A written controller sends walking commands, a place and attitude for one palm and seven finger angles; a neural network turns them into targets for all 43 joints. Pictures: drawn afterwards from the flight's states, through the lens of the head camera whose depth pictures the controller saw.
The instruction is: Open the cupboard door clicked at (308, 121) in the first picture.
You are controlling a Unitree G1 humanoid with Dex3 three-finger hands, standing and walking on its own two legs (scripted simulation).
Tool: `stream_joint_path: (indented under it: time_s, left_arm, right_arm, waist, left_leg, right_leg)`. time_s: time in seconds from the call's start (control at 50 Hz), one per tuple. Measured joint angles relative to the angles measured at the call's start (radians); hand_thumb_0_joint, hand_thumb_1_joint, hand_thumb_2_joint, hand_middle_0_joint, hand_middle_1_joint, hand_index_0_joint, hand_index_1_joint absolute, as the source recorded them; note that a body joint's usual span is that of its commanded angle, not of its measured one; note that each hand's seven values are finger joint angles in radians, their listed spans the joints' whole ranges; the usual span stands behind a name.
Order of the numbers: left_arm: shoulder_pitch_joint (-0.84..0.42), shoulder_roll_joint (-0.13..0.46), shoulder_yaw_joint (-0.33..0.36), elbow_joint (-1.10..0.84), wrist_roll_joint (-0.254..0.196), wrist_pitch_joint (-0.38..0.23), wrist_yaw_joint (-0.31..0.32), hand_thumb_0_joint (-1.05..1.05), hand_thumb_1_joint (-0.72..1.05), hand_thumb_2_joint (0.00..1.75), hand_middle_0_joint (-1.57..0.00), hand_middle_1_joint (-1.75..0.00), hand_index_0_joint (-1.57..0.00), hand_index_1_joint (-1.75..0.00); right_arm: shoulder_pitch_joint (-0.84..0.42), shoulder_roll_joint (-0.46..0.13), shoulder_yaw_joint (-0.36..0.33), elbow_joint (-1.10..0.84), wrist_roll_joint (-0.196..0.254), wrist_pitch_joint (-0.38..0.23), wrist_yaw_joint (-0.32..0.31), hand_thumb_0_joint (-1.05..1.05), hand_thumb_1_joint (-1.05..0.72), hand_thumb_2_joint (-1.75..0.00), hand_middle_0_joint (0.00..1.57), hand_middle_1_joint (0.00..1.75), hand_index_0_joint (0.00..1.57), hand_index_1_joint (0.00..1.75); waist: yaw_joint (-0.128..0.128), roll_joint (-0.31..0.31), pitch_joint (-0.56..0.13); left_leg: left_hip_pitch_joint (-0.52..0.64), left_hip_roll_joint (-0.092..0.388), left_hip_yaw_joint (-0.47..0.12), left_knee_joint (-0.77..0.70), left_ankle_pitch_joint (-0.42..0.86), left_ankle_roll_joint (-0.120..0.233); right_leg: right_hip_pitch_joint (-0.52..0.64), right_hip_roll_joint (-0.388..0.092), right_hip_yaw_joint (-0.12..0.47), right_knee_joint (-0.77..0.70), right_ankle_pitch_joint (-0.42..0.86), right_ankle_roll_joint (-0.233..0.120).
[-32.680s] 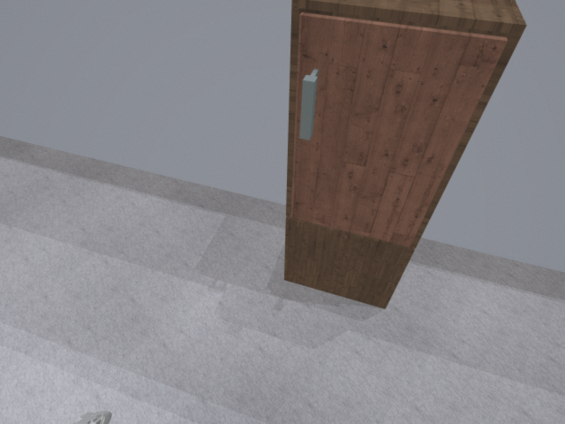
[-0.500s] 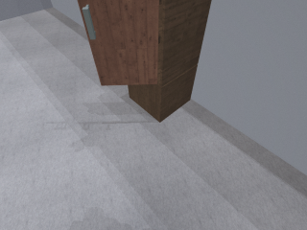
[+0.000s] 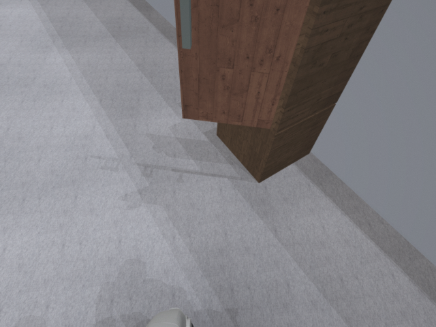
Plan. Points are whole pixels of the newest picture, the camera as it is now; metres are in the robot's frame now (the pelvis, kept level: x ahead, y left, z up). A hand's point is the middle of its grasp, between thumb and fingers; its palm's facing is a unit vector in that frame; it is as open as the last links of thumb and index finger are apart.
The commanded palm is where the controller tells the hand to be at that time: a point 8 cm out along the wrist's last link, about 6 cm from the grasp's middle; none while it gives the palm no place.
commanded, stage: take the last steps up to it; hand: left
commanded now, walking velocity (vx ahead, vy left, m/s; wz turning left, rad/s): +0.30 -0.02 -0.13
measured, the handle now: (187, 19) +0.87 +0.16 +0.10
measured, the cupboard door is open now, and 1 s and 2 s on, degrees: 50 50 50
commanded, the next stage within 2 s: come to a stop and stand still in 0.56 s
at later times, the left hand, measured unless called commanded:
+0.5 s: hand (159, 240) +0.31 +0.16 -0.14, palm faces -0.13 -0.98 -0.17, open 7.4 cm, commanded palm none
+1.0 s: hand (148, 240) +0.31 +0.19 -0.16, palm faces -0.02 -0.98 -0.18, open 7.3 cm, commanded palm none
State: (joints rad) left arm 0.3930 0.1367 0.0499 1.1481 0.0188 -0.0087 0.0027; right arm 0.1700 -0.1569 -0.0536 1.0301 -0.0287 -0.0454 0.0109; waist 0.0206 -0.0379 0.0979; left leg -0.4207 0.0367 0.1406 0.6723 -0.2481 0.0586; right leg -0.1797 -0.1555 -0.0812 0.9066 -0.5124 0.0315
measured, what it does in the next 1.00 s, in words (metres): walks ahead: right foot, then left foot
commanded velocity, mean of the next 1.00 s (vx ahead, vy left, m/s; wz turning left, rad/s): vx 0.05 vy -0.03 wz -0.02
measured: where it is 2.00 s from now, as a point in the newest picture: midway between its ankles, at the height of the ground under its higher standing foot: (221, 317)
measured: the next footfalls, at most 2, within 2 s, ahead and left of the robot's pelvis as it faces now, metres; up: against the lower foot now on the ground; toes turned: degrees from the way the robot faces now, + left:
right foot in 0.52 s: +0.27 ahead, -0.13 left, +0.00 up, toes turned -13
left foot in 0.80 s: +0.36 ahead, +0.10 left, +0.00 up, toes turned +1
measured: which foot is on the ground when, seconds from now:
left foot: down 0.00-0.54, up 0.56-0.78, down 0.80-1.00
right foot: up 0.00-0.50, down 0.52-0.86, up 0.88-1.00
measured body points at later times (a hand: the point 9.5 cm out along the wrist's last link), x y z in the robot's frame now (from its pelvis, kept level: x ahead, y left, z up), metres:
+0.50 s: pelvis +0.17 +0.00 +0.01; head +0.20 -0.01 +0.46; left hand +0.31 +0.21 -0.13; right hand +0.05 -0.18 -0.14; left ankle +0.07 +0.09 -0.72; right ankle +0.23 -0.12 -0.71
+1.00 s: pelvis +0.27 +0.01 +0.02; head +0.31 +0.03 +0.47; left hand +0.31 +0.24 -0.15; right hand +0.35 -0.23 -0.12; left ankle +0.32 +0.10 -0.72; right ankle +0.20 -0.12 -0.67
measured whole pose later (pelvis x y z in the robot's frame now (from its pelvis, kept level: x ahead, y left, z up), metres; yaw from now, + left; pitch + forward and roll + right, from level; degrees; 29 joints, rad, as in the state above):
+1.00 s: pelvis +0.27 +0.01 +0.02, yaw -5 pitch +0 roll -1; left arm 0.22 0.18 0.05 1.06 0.01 0.05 0.03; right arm 0.11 -0.15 -0.03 1.02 -0.02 0.01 -0.05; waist 0.02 -0.02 0.08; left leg -0.30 0.05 0.11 0.52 -0.22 0.04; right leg -0.32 -0.02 -0.04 0.91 -0.55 0.02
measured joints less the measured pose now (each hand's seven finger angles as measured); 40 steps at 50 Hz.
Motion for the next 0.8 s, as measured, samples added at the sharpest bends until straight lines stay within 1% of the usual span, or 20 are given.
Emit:
stream_joint_path:
  time_s: [0.02,0.04,0.08,0.12,0.18,0.28,0.4,0.46,0.5,0.52,0.54,0.58,0.6,0.62,0.64,0.68,0.72,0.76,0.78,0.8]
  left_arm:
    - [-0.015,0.003,0.002,0.001,-0.001,0.006,0.001,0.01,0.91,0.89,-0.2,-0.3,-0.2,-0.3]
    - [-0.031,0.006,0.005,-0.001,0.0,0.007,-0.001,0.01,0.91,0.89,-0.2,-0.3,-0.2,-0.3]
    - [-0.069,0.013,0.012,-0.017,0.006,0.005,-0.004,0.01,0.91,0.89,-0.2,-0.3,-0.2,-0.3]
    - [-0.106,0.017,0.016,-0.044,0.009,0.002,-0.006,0.01,0.91,0.89,-0.19,-0.3,-0.19,-0.3]
    - [-0.16,0.028,0.023,-0.082,0.012,0.002,-0.002,0.01,0.92,0.89,-0.19,-0.3,-0.19,-0.3]
    - [-0.225,0.047,0.027,-0.124,0.009,0.006,-0.012,0.01,0.93,0.89,-0.19,-0.3,-0.19,-0.3]
    - [-0.277,0.038,0.015,-0.144,0.005,0.012,-0.017,0.01,0.92,0.9,-0.19,-0.3,-0.19,-0.3]
    - [-0.291,0.026,0.006,-0.148,0.004,0.007,-0.018,0.01,0.92,0.9,-0.19,-0.3,-0.19,-0.3]
    - [-0.294,0.018,-0.001,-0.148,0.004,-0.005,-0.02,0.01,0.92,0.9,-0.19,-0.3,-0.19,-0.3]
    - [-0.294,0.013,-0.003,-0.147,0.003,-0.018,-0.019,0.01,0.91,0.9,-0.19,-0.3,-0.19,-0.3]
    - [-0.295,0.003,-0.004,-0.145,0.003,-0.033,-0.017,0.01,0.91,0.89,-0.19,-0.3,-0.19,-0.3]
    - [-0.284,-0.013,-0.008,-0.139,-0.004,-0.055,-0.01,0.0,0.91,0.89,-0.19,-0.3,-0.19,-0.3]
    - [-0.274,-0.021,-0.007,-0.135,-0.008,-0.059,-0.003,0.0,0.91,0.89,-0.19,-0.3,-0.2,-0.3]
    - [-0.265,-0.025,0.012,-0.141,-0.022,-0.067,0.011,-0.01,0.93,0.89,-0.2,-0.3,-0.2,-0.3]
    - [-0.257,-0.02,0.022,-0.144,-0.023,-0.071,0.021,-0.03,0.95,0.89,-0.2,-0.3,-0.2,-0.3]
    - [-0.241,-0.001,0.025,-0.136,-0.011,-0.065,0.028,-0.05,0.97,0.89,-0.2,-0.3,-0.2,-0.3]
    - [-0.223,0.015,0.021,-0.118,-0.004,-0.055,0.027,-0.05,0.97,0.89,-0.2,-0.3,-0.2,-0.3]
    - [-0.207,0.023,0.012,-0.095,-0.002,-0.045,0.026,-0.04,0.96,0.89,-0.2,-0.3,-0.2,-0.3]
    - [-0.199,0.023,0.007,-0.083,-0.004,-0.038,0.025,-0.03,0.96,0.89,-0.2,-0.3,-0.2,-0.3]
    - [-0.188,0.02,0.001,-0.073,-0.007,-0.031,0.025,-0.03,0.95,0.89,-0.2,-0.3,-0.2,-0.3]
  right_arm:
    - [-0.004,0.005,-0.002,-0.005,0.002,-0.005,-0.011,0.0,-0.91,-0.9,0.19,0.3,0.2,0.29]
    - [-0.006,0.008,-0.004,-0.009,0.004,-0.01,-0.021,0.0,-0.92,-0.9,0.2,0.3,0.2,0.29]
    - [0.002,0.008,-0.004,-0.011,0.003,-0.022,-0.035,0.0,-0.93,-0.9,0.2,0.3,0.2,0.3]
    - [0.02,0.005,0.0,-0.006,0.004,-0.031,-0.042,-0.01,-0.94,-0.9,0.2,0.3,0.2,0.3]
    - [0.061,0.006,0.009,0.013,0.005,-0.034,-0.042,0.0,-0.94,-0.9,0.2,0.3,0.2,0.3]
    - [0.142,0.023,0.019,0.053,0.007,-0.023,-0.037,0.0,-0.92,-0.9,0.2,0.3,0.2,0.29]
    - [0.227,0.047,0.031,0.099,-0.002,-0.013,-0.033,0.0,-0.91,-0.9,0.2,0.3,0.2,0.29]
    - [0.258,0.054,0.034,0.12,-0.006,-0.007,-0.033,0.01,-0.91,-0.9,0.2,0.3,0.2,0.3]
    - [0.281,0.058,0.035,0.135,-0.004,-0.003,-0.034,0.01,-0.9,-0.9,0.2,0.3,0.2,0.3]
    - [0.292,0.06,0.035,0.145,0.001,0.0,-0.033,0.01,-0.9,-0.9,0.2,0.3,0.2,0.3]
    - [0.289,0.059,0.034,0.155,0.008,0.007,-0.031,0.01,-0.9,-0.9,0.2,0.3,0.2,0.3]
    - [0.265,0.054,0.029,0.163,0.019,0.026,-0.029,0.01,-0.9,-0.9,0.2,0.3,0.2,0.3]
    - [0.248,0.05,0.024,0.161,0.02,0.034,-0.029,0.01,-0.9,-0.9,0.2,0.3,0.2,0.29]
    - [0.23,0.046,0.02,0.154,0.02,0.04,-0.03,0.01,-0.9,-0.9,0.2,0.3,0.2,0.29]
    - [0.212,0.042,0.015,0.144,0.017,0.044,-0.03,0.01,-0.9,-0.9,0.2,0.3,0.2,0.29]
    - [0.172,0.033,0.009,0.119,0.012,0.047,-0.03,0.01,-0.91,-0.9,0.2,0.3,0.2,0.29]
    - [0.13,0.026,0.009,0.093,0.011,0.042,-0.03,0.01,-0.91,-0.9,0.19,0.3,0.2,0.29]
    - [0.088,0.018,0.013,0.072,0.011,0.035,-0.034,0.01,-0.91,-0.9,0.19,0.3,0.2,0.29]
    - [0.072,0.008,0.014,0.068,0.008,0.034,-0.041,0.01,-0.92,-0.9,0.19,0.3,0.2,0.29]
    - [0.061,-0.005,0.015,0.064,0.009,0.03,-0.041,0.02,-0.93,-0.9,0.19,0.3,0.2,0.29]
  waist:
    - [0.001,-0.001,-0.002]
    - [0.001,-0.002,-0.005]
    - [0.0,-0.003,-0.015]
    - [0.0,0.0,-0.028]
    - [-0.004,0.004,-0.048]
    - [-0.018,0.012,-0.066]
    - [-0.055,0.029,-0.056]
    - [-0.075,0.037,-0.042]
    - [-0.083,0.042,-0.035]
    - [-0.081,0.046,-0.033]
    - [-0.077,0.056,-0.023]
    - [-0.067,0.06,-0.004]
    - [-0.061,0.06,0.0]
    - [-0.055,0.062,0.0]
    - [-0.05,0.063,-0.003]
    - [-0.05,0.06,-0.017]
    - [-0.048,0.052,-0.028]
    - [-0.039,0.047,-0.032]
    - [-0.035,0.048,-0.032]
    - [-0.029,0.055,-0.035]
  left_leg:
    - [0.02,-0.001,0.012,-0.011,-0.014,0.006]
    - [0.046,-0.004,0.024,-0.037,-0.016,0.007]
    - [0.103,-0.016,0.045,-0.107,-0.003,0.011]
    - [0.158,-0.029,0.06,-0.18,0.013,0.02]
    - [0.231,-0.046,0.072,-0.269,0.028,0.027]
    - [0.328,-0.067,0.08,-0.348,0.014,0.024]
    - [0.399,-0.064,0.084,-0.36,-0.047,0.005]
    - [0.418,-0.047,0.09,-0.326,-0.1,-0.015]
    - [0.418,-0.026,0.089,-0.266,-0.155,-0.034]
    - [0.402,-0.01,0.084,-0.2,-0.191,-0.042]
    - [0.361,0.014,0.07,-0.089,-0.203,-0.043]
    - [0.233,0.019,-0.006,0.218,-0.255,-0.049]
    - [0.171,0.016,-0.036,0.333,-0.253,-0.05]
    - [0.115,0.019,-0.06,0.402,-0.235,-0.053]
    - [0.069,0.026,-0.073,0.426,-0.214,-0.057]
    - [0.01,0.043,-0.079,0.375,-0.177,-0.067]
    - [-0.01,0.05,-0.075,0.254,-0.147,-0.078]
    - [0.008,0.044,-0.074,0.099,-0.09,-0.089]
    - [0.031,0.039,-0.076,0.012,-0.034,-0.093]
    - [0.06,0.038,-0.076,-0.066,0.055,-0.091]
  right_leg:
    - [-0.07,0.018,0.027,0.13,0.024,-0.018]
    - [-0.132,0.03,0.037,0.22,0.062,-0.029]
    - [-0.229,0.041,0.033,0.292,0.127,-0.035]
    - [-0.299,0.046,0.021,0.281,0.178,-0.031]
    - [-0.365,0.051,0.015,0.213,0.248,-0.022]
    - [-0.397,0.04,0.028,0.076,0.342,-0.013]
    - [-0.341,0.037,0.019,-0.118,0.34,-0.026]
    - [-0.282,0.055,-0.002,-0.218,0.3,-0.044]
    - [-0.216,0.08,-0.026,-0.305,0.311,-0.062]
    - [-0.186,0.091,-0.035,-0.334,0.317,-0.074]
    - [-0.179,0.102,-0.043,-0.317,0.294,-0.074]
    - [-0.159,0.109,-0.053,-0.298,0.251,-0.07]
    - [-0.14,0.113,-0.055,-0.311,0.244,-0.068]
    - [-0.12,0.118,-0.061,-0.335,0.248,-0.062]
    - [-0.101,0.122,-0.066,-0.362,0.255,-0.057]
    - [-0.065,0.127,-0.077,-0.414,0.265,-0.057]
    - [-0.036,0.127,-0.08,-0.449,0.267,-0.053]
    - [-0.013,0.126,-0.076,-0.455,0.256,-0.043]
    - [-0.003,0.125,-0.074,-0.444,0.243,-0.035]
    - [0.003,0.128,-0.073,-0.425,0.224,-0.027]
